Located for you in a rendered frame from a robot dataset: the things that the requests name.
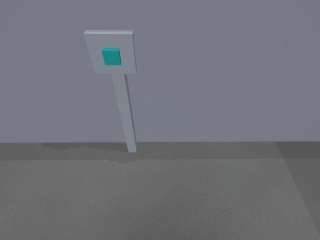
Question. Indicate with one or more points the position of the button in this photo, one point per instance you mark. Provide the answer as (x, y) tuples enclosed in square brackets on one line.
[(111, 56)]

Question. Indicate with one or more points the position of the panel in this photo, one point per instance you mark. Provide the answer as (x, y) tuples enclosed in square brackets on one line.
[(123, 40)]

